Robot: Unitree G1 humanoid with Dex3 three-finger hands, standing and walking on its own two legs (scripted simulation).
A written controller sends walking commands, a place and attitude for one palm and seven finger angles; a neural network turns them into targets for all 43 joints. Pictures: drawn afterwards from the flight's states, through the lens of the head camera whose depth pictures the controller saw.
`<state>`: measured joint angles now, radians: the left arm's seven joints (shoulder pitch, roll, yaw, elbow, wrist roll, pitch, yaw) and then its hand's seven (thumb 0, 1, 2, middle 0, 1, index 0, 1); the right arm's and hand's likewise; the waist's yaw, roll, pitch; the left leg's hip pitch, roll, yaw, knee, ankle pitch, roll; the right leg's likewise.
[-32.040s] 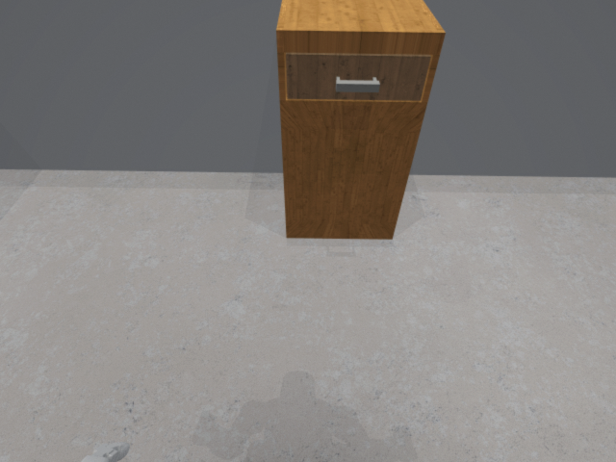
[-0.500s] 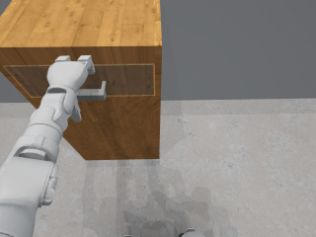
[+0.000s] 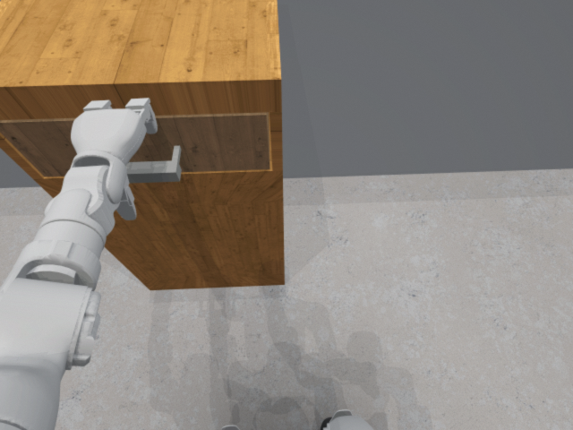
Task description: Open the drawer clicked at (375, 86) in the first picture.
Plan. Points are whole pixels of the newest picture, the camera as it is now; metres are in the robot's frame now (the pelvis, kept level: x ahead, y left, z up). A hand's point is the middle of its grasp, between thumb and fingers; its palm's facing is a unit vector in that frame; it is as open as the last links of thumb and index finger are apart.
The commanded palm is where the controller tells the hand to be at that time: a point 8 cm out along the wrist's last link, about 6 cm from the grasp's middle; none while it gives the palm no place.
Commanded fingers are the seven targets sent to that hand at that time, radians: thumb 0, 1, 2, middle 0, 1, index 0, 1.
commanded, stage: re-aim the fingers above the handle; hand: left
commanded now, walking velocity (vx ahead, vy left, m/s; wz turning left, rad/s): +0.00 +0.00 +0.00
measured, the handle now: (142, 162) +0.55 +0.22 -0.01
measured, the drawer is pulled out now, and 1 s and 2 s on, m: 0.00 0.00 0.00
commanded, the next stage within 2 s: lower the fingers behind the handle in 0.42 s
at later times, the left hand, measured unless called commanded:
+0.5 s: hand (126, 158) +0.50 +0.21 +0.06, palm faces -0.04 -0.01 -1.00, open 13.7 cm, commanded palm +0.48 +0.22 +0.11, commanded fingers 0.00 -0.50 0.30 -0.30 -1.20 -0.30 -1.20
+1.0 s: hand (128, 174) +0.49 +0.22 +0.03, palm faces -0.01 -0.02 -1.00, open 13.8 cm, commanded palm +0.48 +0.22 +0.07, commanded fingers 0.00 -0.50 0.30 -0.30 -1.20 -0.30 -1.20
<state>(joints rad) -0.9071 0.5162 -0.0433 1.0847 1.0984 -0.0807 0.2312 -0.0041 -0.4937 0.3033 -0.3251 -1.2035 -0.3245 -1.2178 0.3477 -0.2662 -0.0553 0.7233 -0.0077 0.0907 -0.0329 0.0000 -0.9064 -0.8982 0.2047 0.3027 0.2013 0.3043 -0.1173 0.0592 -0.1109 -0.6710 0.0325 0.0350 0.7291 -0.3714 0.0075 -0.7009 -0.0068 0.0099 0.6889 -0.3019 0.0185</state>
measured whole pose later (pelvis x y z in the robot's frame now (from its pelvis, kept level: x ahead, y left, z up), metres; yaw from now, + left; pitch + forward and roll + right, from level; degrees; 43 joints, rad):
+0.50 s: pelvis +0.00 +0.00 +0.00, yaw +0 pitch +18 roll -1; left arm -0.88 0.51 -0.02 1.05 1.10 -0.09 0.25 0.00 -0.49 0.30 -0.33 -1.21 -0.35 -1.22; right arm 0.34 -0.27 -0.06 0.72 -0.01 0.09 -0.03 0.00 -0.91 -0.90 0.20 0.30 0.20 0.30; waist -0.11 0.06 -0.12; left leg -0.68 0.03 0.03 0.74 -0.38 0.01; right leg -0.70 -0.01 0.01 0.69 -0.31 0.02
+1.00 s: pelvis +0.00 +0.01 -0.01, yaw +0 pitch +21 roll -2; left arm -0.86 0.50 -0.02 1.04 1.12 -0.13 0.33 0.00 -0.49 0.30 -0.32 -1.20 -0.32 -1.20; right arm 0.35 -0.27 -0.08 0.75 -0.04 0.08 -0.01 0.00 -0.91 -0.90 0.20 0.30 0.20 0.30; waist -0.12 0.06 -0.13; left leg -0.78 0.03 0.02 0.84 -0.42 0.01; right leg -0.80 -0.01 0.00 0.77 -0.34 0.03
